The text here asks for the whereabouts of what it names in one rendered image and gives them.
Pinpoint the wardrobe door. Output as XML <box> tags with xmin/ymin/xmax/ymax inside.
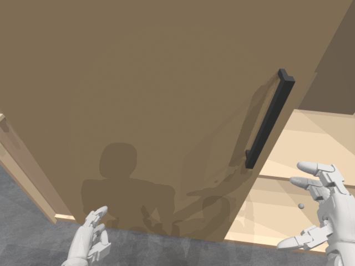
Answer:
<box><xmin>0</xmin><ymin>0</ymin><xmax>353</xmax><ymax>242</ymax></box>
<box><xmin>0</xmin><ymin>108</ymin><xmax>73</xmax><ymax>216</ymax></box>

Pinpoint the left robot hand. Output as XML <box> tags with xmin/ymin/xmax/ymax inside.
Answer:
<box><xmin>67</xmin><ymin>206</ymin><xmax>111</xmax><ymax>266</ymax></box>

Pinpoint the handle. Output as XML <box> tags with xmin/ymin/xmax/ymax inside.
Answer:
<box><xmin>245</xmin><ymin>69</ymin><xmax>295</xmax><ymax>169</ymax></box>

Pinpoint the right robot hand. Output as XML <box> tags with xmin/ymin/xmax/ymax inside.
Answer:
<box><xmin>276</xmin><ymin>162</ymin><xmax>355</xmax><ymax>252</ymax></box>

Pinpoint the right robot forearm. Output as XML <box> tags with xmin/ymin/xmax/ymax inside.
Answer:
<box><xmin>325</xmin><ymin>241</ymin><xmax>355</xmax><ymax>266</ymax></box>

